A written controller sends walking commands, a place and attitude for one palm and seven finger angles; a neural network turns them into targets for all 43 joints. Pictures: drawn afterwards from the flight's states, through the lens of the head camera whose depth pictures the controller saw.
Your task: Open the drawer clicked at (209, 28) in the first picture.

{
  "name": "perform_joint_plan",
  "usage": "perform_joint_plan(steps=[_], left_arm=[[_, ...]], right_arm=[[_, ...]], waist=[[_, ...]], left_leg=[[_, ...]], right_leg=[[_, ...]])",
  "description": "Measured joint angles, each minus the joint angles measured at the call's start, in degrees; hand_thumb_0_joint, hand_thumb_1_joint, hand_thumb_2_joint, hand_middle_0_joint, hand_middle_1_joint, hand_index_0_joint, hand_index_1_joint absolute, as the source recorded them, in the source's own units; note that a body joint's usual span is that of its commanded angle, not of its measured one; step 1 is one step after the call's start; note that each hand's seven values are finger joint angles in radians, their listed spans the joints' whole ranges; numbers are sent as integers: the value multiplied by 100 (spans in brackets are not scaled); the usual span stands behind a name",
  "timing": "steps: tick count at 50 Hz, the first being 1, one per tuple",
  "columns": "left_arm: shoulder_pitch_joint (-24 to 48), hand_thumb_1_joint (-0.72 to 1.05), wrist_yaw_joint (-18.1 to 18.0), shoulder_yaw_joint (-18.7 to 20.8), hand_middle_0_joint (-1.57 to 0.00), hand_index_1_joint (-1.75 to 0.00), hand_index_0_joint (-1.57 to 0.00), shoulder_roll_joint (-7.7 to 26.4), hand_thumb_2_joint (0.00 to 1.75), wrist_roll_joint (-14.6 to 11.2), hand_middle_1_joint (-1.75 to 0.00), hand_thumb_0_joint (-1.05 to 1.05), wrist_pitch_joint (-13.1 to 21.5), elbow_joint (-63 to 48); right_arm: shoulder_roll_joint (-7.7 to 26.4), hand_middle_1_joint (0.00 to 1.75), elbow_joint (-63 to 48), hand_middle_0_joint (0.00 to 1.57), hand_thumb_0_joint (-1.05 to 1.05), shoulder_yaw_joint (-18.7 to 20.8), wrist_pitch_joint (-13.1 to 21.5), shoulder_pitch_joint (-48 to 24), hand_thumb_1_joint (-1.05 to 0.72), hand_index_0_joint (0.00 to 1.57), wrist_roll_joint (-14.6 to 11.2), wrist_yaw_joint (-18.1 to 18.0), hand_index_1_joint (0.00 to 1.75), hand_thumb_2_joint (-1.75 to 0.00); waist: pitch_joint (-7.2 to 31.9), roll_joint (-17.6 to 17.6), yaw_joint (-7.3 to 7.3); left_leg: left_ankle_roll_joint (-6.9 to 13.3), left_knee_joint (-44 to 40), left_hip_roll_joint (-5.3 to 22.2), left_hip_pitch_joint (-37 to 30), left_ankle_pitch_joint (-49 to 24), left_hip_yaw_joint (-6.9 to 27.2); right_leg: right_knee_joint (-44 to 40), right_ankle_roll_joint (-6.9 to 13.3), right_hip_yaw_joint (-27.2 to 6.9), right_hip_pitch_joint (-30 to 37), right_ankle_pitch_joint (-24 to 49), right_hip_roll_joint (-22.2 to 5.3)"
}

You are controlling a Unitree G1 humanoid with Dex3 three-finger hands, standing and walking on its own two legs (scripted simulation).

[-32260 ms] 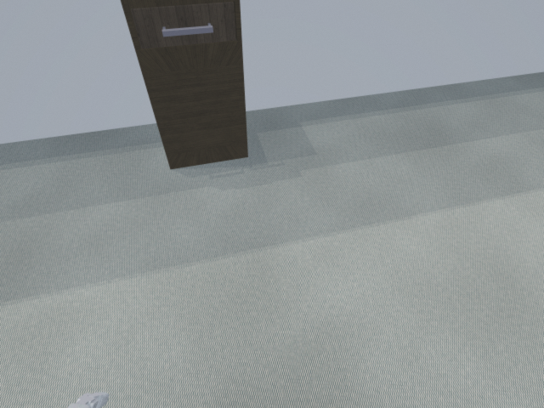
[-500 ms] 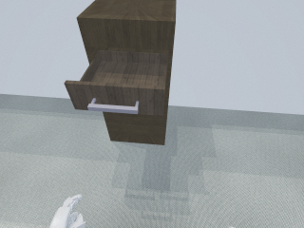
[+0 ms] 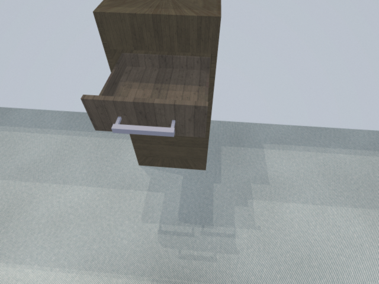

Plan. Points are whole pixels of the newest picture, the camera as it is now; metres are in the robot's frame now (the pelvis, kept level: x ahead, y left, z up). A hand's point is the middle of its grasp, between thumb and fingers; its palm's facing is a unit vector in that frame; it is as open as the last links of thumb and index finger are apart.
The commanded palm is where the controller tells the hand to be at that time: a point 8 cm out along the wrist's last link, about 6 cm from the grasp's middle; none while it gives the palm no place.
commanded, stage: let the arm hang, fingers relaxed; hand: left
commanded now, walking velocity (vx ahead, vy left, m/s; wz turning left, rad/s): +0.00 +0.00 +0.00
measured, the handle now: (144, 125) +0.56 +0.18 -0.05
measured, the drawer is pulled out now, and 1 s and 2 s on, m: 0.29 0.29 0.29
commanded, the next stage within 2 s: look to check the result in 0.40 s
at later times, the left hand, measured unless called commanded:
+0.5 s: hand out of the picture -0.01 +0.17 -0.18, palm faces +0.03 -0.98 -0.17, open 7.4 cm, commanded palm none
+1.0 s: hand out of the picture +0.00 +0.16 -0.18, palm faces +0.03 -0.98 -0.17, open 7.4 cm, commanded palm none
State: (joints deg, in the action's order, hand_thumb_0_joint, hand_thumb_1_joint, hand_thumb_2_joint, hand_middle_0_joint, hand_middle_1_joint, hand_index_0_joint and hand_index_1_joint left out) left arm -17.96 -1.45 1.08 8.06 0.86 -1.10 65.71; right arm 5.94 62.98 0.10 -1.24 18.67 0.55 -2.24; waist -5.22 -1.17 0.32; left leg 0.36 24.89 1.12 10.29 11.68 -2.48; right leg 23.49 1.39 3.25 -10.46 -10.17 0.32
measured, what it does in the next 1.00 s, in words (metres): stands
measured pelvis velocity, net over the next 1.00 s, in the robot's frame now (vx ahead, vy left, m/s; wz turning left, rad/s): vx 0.01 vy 0.00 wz -0.02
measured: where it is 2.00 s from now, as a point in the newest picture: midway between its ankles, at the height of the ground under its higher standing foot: outside the picture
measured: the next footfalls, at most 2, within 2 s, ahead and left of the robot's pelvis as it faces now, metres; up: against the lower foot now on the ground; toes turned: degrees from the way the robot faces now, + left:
none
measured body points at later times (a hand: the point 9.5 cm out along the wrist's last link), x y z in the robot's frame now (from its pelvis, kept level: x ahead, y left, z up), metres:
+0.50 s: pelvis +0.00 +0.01 +0.00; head +0.01 +0.00 +0.45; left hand -0.01 +0.22 -0.16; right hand -0.04 -0.19 -0.16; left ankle +0.02 +0.11 -0.74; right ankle +0.03 -0.10 -0.74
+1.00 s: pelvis +0.01 +0.00 +0.00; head +0.03 -0.01 +0.45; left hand +0.00 +0.21 -0.16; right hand -0.01 -0.20 -0.17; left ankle +0.02 +0.11 -0.74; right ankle +0.03 -0.10 -0.74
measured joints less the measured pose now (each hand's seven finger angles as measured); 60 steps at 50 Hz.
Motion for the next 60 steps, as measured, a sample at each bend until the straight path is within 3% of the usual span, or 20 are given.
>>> perform_joint_plan(steps=[8,60], left_arm=[[209,91,-27,7,-20,-30,-20,-177,90,29,-30,0,49,-99],[264,91,-41,25,-20,-30,-20,-151,90,-10,-30,0,106,-24]], right_arm=[[-151,30,30,20,0,35,59,5,-91,20,14,-1,30,-90],[-33,30,144,19,0,87,86,-123,-91,20,-8,-38,30,-90]], waist=[[133,64,-42],[17,63,-49]], left_leg=[[29,12,-22,25,-2,-73],[-62,-144,44,-159,50,-72]], right_leg=[[79,-27,-73,-80,-6,-24],[-8,42,-78,63,-96,50]])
